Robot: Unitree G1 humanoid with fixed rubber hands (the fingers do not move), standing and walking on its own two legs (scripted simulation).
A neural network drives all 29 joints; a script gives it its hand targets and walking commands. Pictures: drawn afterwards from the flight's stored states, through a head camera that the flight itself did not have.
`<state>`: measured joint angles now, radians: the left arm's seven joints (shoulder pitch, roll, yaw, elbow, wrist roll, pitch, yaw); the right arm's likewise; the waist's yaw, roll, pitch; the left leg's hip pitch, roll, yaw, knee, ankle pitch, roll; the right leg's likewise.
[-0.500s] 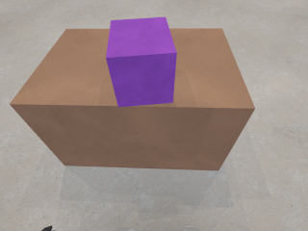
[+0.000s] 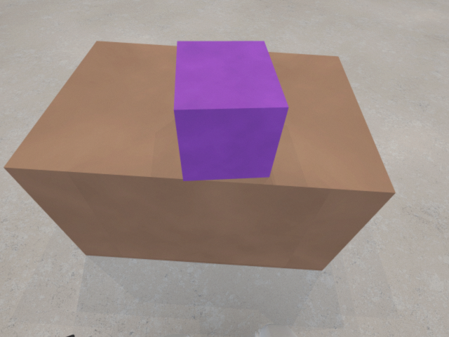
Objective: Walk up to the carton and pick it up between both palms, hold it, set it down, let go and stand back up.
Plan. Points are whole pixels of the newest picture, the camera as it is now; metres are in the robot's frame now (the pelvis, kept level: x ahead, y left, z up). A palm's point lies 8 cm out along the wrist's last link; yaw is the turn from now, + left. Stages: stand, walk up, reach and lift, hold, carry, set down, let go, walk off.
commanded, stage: walk up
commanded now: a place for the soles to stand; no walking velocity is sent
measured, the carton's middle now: (224, 110) +0.67 +0.03 +0.00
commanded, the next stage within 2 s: none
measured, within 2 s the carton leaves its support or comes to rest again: neither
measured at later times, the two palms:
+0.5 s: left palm out of the picture +0.12 +0.34 -0.10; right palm (371, 336) +0.16 -0.28 -0.12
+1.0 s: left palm (41, 301) +0.19 +0.35 -0.09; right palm (359, 314) +0.20 -0.27 -0.13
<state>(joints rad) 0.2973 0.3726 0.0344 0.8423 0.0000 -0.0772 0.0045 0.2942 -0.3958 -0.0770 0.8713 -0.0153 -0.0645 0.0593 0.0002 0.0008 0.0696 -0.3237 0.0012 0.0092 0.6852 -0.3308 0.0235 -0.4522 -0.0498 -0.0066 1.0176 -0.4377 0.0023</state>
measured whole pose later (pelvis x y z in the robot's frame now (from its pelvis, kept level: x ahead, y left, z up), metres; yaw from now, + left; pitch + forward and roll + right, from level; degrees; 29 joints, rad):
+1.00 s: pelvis +0.12 +0.03 -0.01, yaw +0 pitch -3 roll +1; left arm 0.30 0.37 0.03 0.84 0.00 -0.10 0.03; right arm 0.23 -0.40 -0.08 0.87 -0.02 0.01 0.07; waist 0.00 0.07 0.08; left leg -0.45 0.01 -0.01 1.02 -0.47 0.02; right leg -0.39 -0.08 -0.02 0.76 -0.32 0.00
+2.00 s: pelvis +0.15 +0.06 -0.01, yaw -1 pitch -2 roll +0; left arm 0.28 0.37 0.03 0.84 0.00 -0.07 0.00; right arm 0.20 -0.38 -0.07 0.87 -0.02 -0.03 0.04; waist 0.00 0.03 0.09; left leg -0.37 0.00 0.01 0.81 -0.49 0.02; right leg -0.37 -0.06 -0.02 0.77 -0.37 0.00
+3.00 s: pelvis +0.22 +0.03 -0.01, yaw +0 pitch -4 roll +1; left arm 0.26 0.37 0.03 0.85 0.00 -0.03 -0.01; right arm 0.20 -0.38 -0.04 0.91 -0.02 -0.03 0.00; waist 0.00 -0.02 0.09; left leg -0.35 0.01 0.01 0.70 -0.31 0.01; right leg -0.35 -0.02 -0.05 0.74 -0.33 -0.05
